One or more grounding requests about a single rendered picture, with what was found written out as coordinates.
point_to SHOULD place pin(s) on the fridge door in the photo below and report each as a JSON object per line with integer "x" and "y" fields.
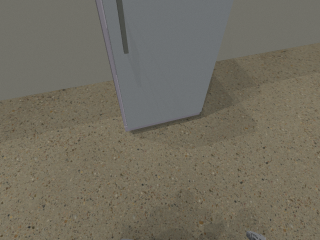
{"x": 172, "y": 50}

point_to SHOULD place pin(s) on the handle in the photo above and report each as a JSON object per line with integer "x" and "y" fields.
{"x": 122, "y": 26}

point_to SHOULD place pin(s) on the robot right hand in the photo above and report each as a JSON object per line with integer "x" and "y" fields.
{"x": 254, "y": 236}

